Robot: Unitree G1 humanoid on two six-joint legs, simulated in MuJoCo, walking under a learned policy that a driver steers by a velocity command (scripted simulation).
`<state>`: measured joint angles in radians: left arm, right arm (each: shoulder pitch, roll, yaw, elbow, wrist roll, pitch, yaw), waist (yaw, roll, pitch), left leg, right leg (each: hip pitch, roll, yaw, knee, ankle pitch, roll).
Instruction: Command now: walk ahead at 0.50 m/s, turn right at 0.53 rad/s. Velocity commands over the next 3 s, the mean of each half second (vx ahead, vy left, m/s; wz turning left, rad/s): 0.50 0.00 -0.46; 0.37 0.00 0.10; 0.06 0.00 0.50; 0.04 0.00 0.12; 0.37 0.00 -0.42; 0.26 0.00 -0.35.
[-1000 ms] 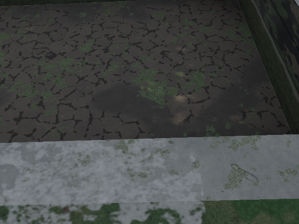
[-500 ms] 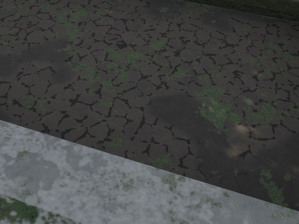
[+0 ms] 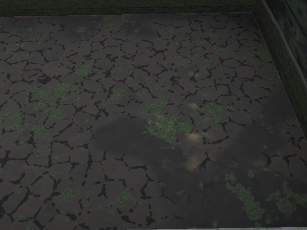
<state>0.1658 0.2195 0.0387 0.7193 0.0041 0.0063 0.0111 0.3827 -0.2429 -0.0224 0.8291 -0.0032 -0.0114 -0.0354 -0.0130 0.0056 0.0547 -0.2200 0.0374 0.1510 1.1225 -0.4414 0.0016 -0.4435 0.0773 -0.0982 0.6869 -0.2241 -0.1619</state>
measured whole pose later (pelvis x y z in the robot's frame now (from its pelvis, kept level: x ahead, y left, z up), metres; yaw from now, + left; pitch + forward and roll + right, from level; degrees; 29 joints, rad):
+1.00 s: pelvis +0.20 -0.02 +0.02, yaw -7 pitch -1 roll +0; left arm 0.14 0.17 -0.04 0.66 0.03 0.05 0.03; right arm 0.23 -0.22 0.00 0.60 0.00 0.10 0.02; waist -0.03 0.01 0.00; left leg -0.34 -0.08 -0.11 0.58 -0.29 0.03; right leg -0.30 0.01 0.03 0.54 -0.22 0.00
